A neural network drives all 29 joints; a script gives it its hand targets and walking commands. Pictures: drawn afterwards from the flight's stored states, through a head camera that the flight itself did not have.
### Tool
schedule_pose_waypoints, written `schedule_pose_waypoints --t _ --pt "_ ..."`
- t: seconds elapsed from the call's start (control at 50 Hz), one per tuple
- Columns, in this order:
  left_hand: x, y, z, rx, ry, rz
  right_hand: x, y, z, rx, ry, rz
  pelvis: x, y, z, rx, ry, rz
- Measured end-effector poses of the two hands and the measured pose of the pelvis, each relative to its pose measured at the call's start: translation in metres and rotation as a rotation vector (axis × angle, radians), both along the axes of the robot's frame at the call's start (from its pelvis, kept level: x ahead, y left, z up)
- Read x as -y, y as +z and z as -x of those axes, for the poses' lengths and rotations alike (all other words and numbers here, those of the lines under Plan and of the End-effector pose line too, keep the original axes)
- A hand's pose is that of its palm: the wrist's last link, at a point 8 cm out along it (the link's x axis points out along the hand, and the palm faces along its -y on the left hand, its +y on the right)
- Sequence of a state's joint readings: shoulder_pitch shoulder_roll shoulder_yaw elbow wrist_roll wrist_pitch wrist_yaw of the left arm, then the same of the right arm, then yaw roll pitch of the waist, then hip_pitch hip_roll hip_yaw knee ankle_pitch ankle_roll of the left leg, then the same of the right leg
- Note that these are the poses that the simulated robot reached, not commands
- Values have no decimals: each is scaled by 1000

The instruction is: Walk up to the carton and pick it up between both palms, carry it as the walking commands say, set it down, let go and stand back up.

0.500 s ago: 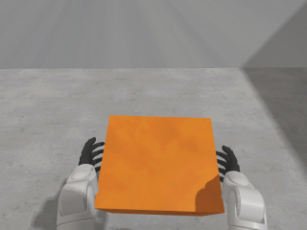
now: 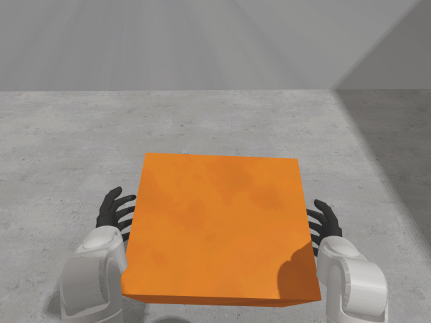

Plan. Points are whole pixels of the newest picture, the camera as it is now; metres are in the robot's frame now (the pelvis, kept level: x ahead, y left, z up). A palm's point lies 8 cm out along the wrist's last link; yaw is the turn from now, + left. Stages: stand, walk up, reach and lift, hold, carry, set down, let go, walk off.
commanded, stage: carry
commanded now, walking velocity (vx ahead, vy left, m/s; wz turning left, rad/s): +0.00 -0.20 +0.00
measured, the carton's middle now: (218, 234) +0.29 +0.00 +0.02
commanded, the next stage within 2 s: none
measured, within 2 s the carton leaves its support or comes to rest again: neither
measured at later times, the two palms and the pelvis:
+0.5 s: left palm (164, 242) +0.24 +0.09 +0.09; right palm (384, 260) +0.21 -0.26 +0.07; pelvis -0.02 -0.08 +0.00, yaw -2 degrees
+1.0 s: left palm (196, 277) +0.18 +0.03 +0.10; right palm out of the picture +0.18 -0.32 +0.09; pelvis -0.06 -0.16 +0.00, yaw +3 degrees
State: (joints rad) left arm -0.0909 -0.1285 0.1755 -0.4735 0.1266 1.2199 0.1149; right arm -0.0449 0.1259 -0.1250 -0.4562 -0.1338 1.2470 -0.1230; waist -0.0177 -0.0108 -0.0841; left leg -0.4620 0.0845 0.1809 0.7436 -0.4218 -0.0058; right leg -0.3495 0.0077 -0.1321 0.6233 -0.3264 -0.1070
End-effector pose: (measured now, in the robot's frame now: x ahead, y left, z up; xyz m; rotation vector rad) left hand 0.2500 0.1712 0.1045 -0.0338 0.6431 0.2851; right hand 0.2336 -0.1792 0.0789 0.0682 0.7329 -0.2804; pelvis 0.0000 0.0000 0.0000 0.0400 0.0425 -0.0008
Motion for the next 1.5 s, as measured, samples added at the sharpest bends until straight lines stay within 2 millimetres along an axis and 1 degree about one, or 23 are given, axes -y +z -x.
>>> schedule_pose_waypoints --t 0.12,0.18,0.22,0.26,0.32,0.36,0.46,0.5,0.56,0.62,0.72,0.86,0.92,0.98,1.04,1.12,1.16,1.24,1.34,1.5 --pt "-6 -7 4 -6 32 17 -5 0 -8 -7 32 21 4 -2 1 -6 34 16" --pt "-8 -15 5 6 36 32 -7 -2 -8 4 37 39 4 -8 1 4 36 29" --pt "-5 -16 7 -1 35 38 -4 -1 -5 -2 36 44 8 -7 3 7 35 30" --pt "2 -13 7 0 25 36 3 1 -1 -2 25 42 12 -5 5 7 24 41" --pt "17 -10 6 4 6 31 18 2 4 1 5 37 23 -4 7 -4 4 52" --pt "31 -10 5 5 -5 26 31 0 7 1 -5 34 33 -5 9 -19 -8 52" --pt "74 -12 7 -6 -29 2 73 -10 17 -10 -29 11 68 -7 17 -30 -26 33" --pt "86 -11 11 -20 -32 -10 85 -11 22 -24 -32 -2 79 -3 21 -29 -26 14" --pt "99 -4 18 -22 -28 -26 97 -10 28 -26 -28 -18 91 1 29 -35 -20 -3" --pt "106 0 27 -3 -16 -27 105 -6 30 -6 -12 -19 102 2 36 -36 1 -6" --pt "107 -2 48 12 36 -8 108 -1 33 9 40 2 118 0 47 -31 53 3" --pt "110 -10 70 30 64 26 111 3 45 27 65 37 130 -7 61 -13 74 35" --pt "119 -7 75 16 61 31 120 8 51 15 61 38 138 -2 64 -1 70 41" --pt "133 -3 72 24 48 36 134 14 54 22 46 43 150 1 64 -8 54 49" --pt "154 -2 68 31 33 36 155 14 54 28 32 47 167 0 64 -40 36 53" --pt "192 -7 64 17 14 19 192 3 57 14 12 30 199 -4 66 -64 17 41" --pt "211 -8 64 4 2 -1 211 -3 61 2 1 10 214 -4 68 -48 12 34" --pt "237 -2 71 -15 0 -33 237 -7 68 -16 -1 -22 237 2 75 -47 11 0" --pt "258 3 83 -8 19 -49 257 -9 74 -9 19 -38 261 2 84 -43 33 -16" --pt "275 -2 111 1 75 -24 274 -4 81 1 76 -11 293 0 101 -41 89 -11"
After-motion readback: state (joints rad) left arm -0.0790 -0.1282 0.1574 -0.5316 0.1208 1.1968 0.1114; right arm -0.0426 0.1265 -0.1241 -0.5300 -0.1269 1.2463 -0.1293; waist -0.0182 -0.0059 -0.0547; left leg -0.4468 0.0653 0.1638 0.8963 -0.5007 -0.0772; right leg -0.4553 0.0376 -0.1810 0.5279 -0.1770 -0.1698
